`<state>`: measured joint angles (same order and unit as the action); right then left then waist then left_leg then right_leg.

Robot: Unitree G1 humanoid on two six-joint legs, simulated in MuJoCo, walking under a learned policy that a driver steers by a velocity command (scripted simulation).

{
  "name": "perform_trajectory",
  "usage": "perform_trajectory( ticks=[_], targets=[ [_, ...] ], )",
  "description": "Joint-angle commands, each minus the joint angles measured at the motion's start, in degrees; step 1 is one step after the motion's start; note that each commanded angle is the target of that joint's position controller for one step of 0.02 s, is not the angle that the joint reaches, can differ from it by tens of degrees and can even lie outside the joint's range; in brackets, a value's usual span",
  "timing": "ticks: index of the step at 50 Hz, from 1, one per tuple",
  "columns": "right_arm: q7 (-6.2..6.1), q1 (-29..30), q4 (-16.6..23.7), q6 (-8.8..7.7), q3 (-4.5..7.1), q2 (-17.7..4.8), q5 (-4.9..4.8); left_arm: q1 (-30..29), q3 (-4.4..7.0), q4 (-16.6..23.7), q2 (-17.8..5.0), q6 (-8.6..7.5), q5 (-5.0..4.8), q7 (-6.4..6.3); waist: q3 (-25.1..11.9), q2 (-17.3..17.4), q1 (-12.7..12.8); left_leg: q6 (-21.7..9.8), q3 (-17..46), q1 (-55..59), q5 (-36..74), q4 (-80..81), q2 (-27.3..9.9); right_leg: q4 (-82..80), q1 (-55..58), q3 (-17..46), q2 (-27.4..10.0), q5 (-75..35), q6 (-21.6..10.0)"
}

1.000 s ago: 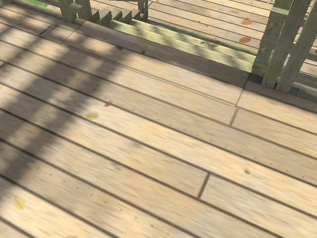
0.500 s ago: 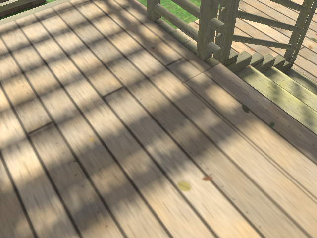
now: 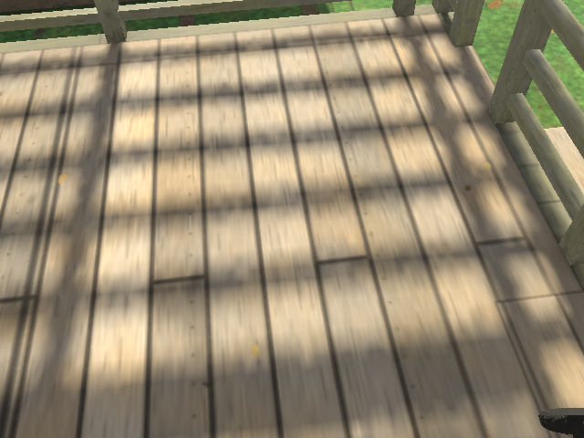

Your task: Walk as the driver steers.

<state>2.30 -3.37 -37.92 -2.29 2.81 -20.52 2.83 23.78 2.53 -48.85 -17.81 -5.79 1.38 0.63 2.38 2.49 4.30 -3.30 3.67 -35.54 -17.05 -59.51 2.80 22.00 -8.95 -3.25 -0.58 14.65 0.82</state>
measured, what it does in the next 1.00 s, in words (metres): walks ahead, turning right: left foot, then right foot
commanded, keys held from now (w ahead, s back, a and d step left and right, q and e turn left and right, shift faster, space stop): e+shift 1.00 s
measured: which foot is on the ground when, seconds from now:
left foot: up 0.00-0.12, down 0.14-0.54, up 0.56-0.98, down 1.00-1.00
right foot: down 0.00-0.14, up 0.16-0.54, down 0.56-1.00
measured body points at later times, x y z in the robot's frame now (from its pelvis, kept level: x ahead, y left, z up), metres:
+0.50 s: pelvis +0.18 -0.02 -0.01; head +0.21 -0.04 +0.44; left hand +0.41 +0.19 -0.11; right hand +0.20 -0.32 -0.12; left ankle +0.25 +0.08 -0.74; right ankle +0.19 -0.14 -0.71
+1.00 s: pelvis +0.21 -0.04 -0.01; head +0.24 -0.06 +0.44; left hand +0.51 +0.07 -0.11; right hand +0.12 -0.35 -0.10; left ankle +0.31 +0.01 -0.74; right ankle +0.18 -0.14 -0.74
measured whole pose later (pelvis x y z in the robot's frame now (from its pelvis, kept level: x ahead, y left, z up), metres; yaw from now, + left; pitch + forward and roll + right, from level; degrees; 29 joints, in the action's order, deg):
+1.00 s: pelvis +0.21 -0.04 -0.01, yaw -49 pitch +2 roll +0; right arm -1.8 -8.0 -37.9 1.3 1.9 -16.5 0.5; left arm 12.7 5.7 -37.0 -19.3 4.3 0.7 1.9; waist 3.0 -1.7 2.4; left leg 0.2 5.9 -19.1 -19.0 -32.0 4.2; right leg 30.4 -20.3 17.1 11.5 9.7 -2.2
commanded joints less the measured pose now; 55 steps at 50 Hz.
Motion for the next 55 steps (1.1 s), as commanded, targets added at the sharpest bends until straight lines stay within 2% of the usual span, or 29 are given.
perform_trajectory(
  ticks=[1, 3, 6, 7, 8, 9, 10, 11, 13, 17, 20, 23, 26, 27, 28, 29, 30, 32, 34, 37, 44, 47, 49, 50, 51, 52, 53, 54, 55],
  targets=[
    [1.2, -2.81, 3.33, -0.78, -2.41, 2.51, -0.18, -7.16, 0.41, 3.27, -5.35, -0.86, -1.35, 0.78, -2.76, -10.94, -6.67, 1.58, -4.91, 12.91, 11.88, 20.91, 0.02, -7.88, -6.25, 5.47, -5.85, -43.75, -7.35],
    [1.32, -1.94, 2.87, -0.85, -2.64, 1.97, -0.68, -3.58, 1.02, 1.66, -7.17, -0.26, -1.75, 0.96, -3.07, -10.41, -6.18, 1.37, -4.33, 20.96, 20.23, 25.33, 0.78, -7.6, -7.0, 8.33, -6.86, -40.46, -6.84],
    [-0.85, -9.42, -0.68, -1.69, -1.36, -2.64, 1.09, -1.89, 1.88, 1.48, -9.0, 0.4, -2.56, 0.51, -5.73, -5.02, -9.59, -0.66, -2.1, 31.88, 27.41, 32.12, -1.27, 7.88, -5.41, 9.43, -3.84, -38.8, -3.62],
    [-1.82, -13.02, -0.87, -2.32, -0.72, -5.73, 1.98, -0.31, 1.73, 2.82, -7.71, 0.68, -2.96, 0.35, -10.34, -0.26, -10.31, -1.83, 4.06, 40.91, 47.88, 29.96, -10.61, 20.51, -11.11, 8.15, -0.14, -20.71, -2.28],
    [-2.18, -15.87, 0.91, -2.1, -0.07, -8.28, 2.14, 8.57, 0.55, 3.67, -1.21, 1.76, -4.14, -0.77, -23.01, 11.72, -7.76, -8.81, 18.19, 53.0, 77.9, 24.61, -31.54, 42.58, -18.44, 4.48, 5.3, 22.34, -1.17],
    [-2.22, -16.21, 1.42, -0.98, 0.21, -6.14, -1.53, 10.65, 1.52, 2.59, -5.36, 3.51, -3.54, -2.13, -29.13, 7.85, -8.76, -11.42, 19.13, 51.9, 80.38, 24.64, -31.84, 50.3, -19.33, 7.1, 4.87, 24.68, -1.98],
    [-2.61, -12.21, 2.03, -0.53, -0.45, -2.95, -2.45, 8.55, 2.16, 2.51, -6.17, 4.47, -2.5, -2.27, -23.83, 4.65, -6.93, -10.57, 14.79, 46.23, 69.9, 27.7, -28.41, 51.69, -21.59, 7.17, 2.84, 20.53, -1.7],
    [-3.09, -8.43, 2.26, -0.3, -1.18, -0.04, -2.32, 5.6, 2.32, 3.11, -5.71, 5.15, -1.53, -1.93, -17.37, 3.74, -5.61, -9.07, 11.27, 40.71, 60.09, 30.7, -25.08, 50.16, -23.76, 5.98, 1.02, 17.01, -1.01],
    [-4.22, -6.09, 1.71, -0.19, -1.6, 1.55, -2.16, 2.93, 2.66, 3.94, -4.36, 6.97, -0.37, -0.87, -9.48, 5.3, -3.67, -8.29, 5.07, 30.83, 52.47, 36.04, -21.66, 49.06, -22.69, 4.89, -0.51, 13.03, 0.79],
    [-4.65, -4.85, 1.19, -0.77, -0.79, 1.25, -1.5, -0.1, 2.78, 6.78, -1.16, 9.5, -0.29, -0.09, -8.63, 4.7, -1.25, -9.73, -1.07, 24.12, 41.03, 40.25, -22.25, 45.93, -20.78, 3.48, -1.41, 8.88, 1.65],
    [-4.42, -3.38, 1.16, -0.6, -0.28, 0.9, -1.08, -5.35, 2.22, 10.01, -0.08, 10.49, -0.49, 1.35, -7.26, 6.89, -1.2, -7.15, -7.36, 19.99, 28.82, 41.07, -21.17, 34.02, -16.56, 2.28, -3.28, 2.14, 0.46],
    [-3.74, -4.3, 1.12, -0.09, 0.98, -1.45, -1.0, -9.7, 2.3, 12.41, -1.42, 10.87, -0.8, 2.4, -7.11, 7.55, -2.58, -4.85, -10.47, 18.5, 18.58, 39.29, -22.19, 24.98, -10.7, -0.69, -2.21, 0.93, -0.87],
    [-2.93, -6.43, 0.78, 1.13, 2.15, -3.46, -1.69, -11.66, 2.83, 14.16, -2.81, 10.55, -0.7, 2.59, -6.14, 5.14, -3.0, -1.64, -12.44, 18.8, 9.95, 32.87, -23.42, 15.28, -5.81, -2.91, -0.61, 2.06, -2.48],
    [-2.71, -8.74, 0.06, 1.85, 2.43, -3.38, -1.6, -9.43, 3.24, 13.33, -3.83, 9.95, -0.32, 2.29, -6.51, 0.92, -2.37, 0.95, -14.1, 17.09, 3.1, 26.59, -21.4, 10.43, -1.59, -1.37, 0.44, 0.59, -3.48],
    [-2.13, -12.07, -0.3, 2.85, 2.34, -1.91, -1.24, -6.25, 4.25, 12.56, -8.3, 8.91, 0.27, 1.28, -4.39, -13.38, -1.67, 4.7, -18.21, 10.28, -9.38, 11.59, -16.02, -0.42, 1.6, 12.0, -6.81, -5.77, -5.79],
    [-2.42, -10.09, 4.78, 4.02, 1.21, 0.91, -1.47, -6.34, 6.23, 14.85, -17.71, 8.5, 0.12, 0.73, -2.72, -25.72, -2.3, 8.9, -14.25, -5.27, -24.96, -0.14, -5.29, -4.32, 2.47, 37.52, -20.97, -22.72, -14.83],
    [-3.06, -5.96, 5.15, 4.79, 1.36, -1.49, -0.62, -2.49, 6.89, 14.49, -16.46, 8.76, -0.45, 0.33, -6.37, -15.74, 1.82, 8.4, -4.46, -5.38, -22.91, -6.98, -5.95, -4.41, 3.3, 35.9, -20.29, -21.25, -18.8],
    [-3.37, -6.6, 4.02, 4.14, 1.41, -1.12, -1.97, -9.99, 5.36, 15.03, -11.98, 9.51, -0.31, -0.5, -2.47, -11.73, -2.89, 7.26, -1.23, -4.1, -10.51, -4.63, -7.2, -3.91, -1.46, 26.1, -12.7, -11.79, -15.43],
    [-3.44, -8.24, 2.52, 3.67, 1.86, -2.35, -0.66, -15.59, 4.42, 16.93, -8.78, 9.75, -0.91, -0.73, -4.34, -11.51, -4.65, 6.9, -2.0, -0.16, -4.71, -3.88, -5.95, -2.56, -3.05, 21.95, -7.89, -16.1, -13.3],
    [-3.08, -7.94, 2.42, 4.13, 1.36, -0.96, -1.15, -12.71, 4.77, 16.27, -9.46, 9.37, -0.98, -0.02, -6.74, -6.79, -3.75, 6.87, -1.13, 1.37, -4.74, 0.21, -4.25, -1.18, -1.41, 23.86, -7.18, -18.69, -13.45],
    [-3.47, -4.16, 3.68, 3.68, 0.7, -0.87, -1.92, -10.82, 5.69, 16.01, -11.28, 9.54, -0.15, 0.65, -6.32, -8.74, -1.58, 5.15, 1.62, 5.88, -4.84, 13.82, -0.02, -0.96, -1.8, 34.51, -5.75, -9.78, -13.44],
    [-3.79, -5.72, 3.3, 3.24, 0.72, -1.42, -2.51, -12.37, 5.82, 15.99, -11.29, 9.44, -0.24, 1.16, -6.4, -10.1, -2.66, 3.91, 1.89, 13.09, -5.14, 20.85, 2.09, -0.32, -4.24, 37.95, -4.11, -11.98, -11.6],
    [-4.6, -9.07, 2.47, 2.84, 0.9, -1.67, -2.61, -14.86, 5.59, 16.2, -10.52, 9.26, -0.8, 1.25, -5.86, -10.2, -5.33, 3.1, 1.9, 22.66, -1.19, 32.1, 2.24, 0.52, -9.27, 38.56, -1.33, -7.83, -8.27],
    [-5.29, -10.89, 2.06, 2.49, 1.42, -3.55, -2.25, -15.04, 5.07, 16.34, -8.87, 8.97, -1.43, 1.02, -5.97, -7.22, -6.32, 2.04, 4.86, 29.6, 0.55, 40.8, -2.34, 3.4, -14.22, 35.86, 2.05, -0.03, -5.06],
    [-5.68, -9.65, 3.18, 2.6, 2.54, -9.47, -1.51, -11.98, 4.03, 17.01, -4.4, 8.63, -2.18, 0.68, -7.86, 5.7, -4.35, -2.66, 19.59, 36.43, -6.09, 46.96, -17.81, 15.52, -22.58, 24.79, 9.48, 16.19, -0.96],
    [-5.25, -4.69, 4.56, 2.97, 2.78, -10.64, -0.9, -10.54, 4.77, 16.13, -7.42, 8.54, -0.04, 0.15, -4.67, 9.23, -3.5, -7.77, 27.94, 29.47, -3.39, 49.59, -25.6, 29.94, -26.61, 12.88, 13.14, 17.43, 0.29],
    [-5.02, -4.19, 4.87, 3.23, 1.71, -6.04, -0.9, -11.92, 5.76, 15.6, -11.01, 8.7, 1.09, 0.4, -3.78, 4.74, -3.1, -9.27, 21.88, 25.62, 4.93, 46.95, -24.57, 37.83, -24.25, 11.63, 7.42, 14.31, 0.67],
    [-4.78, -2.16, 5.12, 3.34, 0.74, -2.75, -1.28, -10.66, 5.78, 14.6, -10.28, 8.97, 0.93, 0.97, -3.07, 2.99, -1.95, -8.4, 14.89, 23.58, 10.54, 45.1, -20.59, 42.05, -22.66, 10.84, 6.62, 11.26, 0.61],
    [-4.7, -0.48, 5.46, 3.36, 0.42, -1.86, -1.49, -8.89, 5.57, 13.64, -9.23, 9.47, 0.65, 1.57, -2.88, 3.16, -1.1, -7.11, 9.05, 23.81, 13.81, 44.02, -17.29, 46.0, -22.56, 9.92, 6.07, 8.61, 0.9]
  ],
)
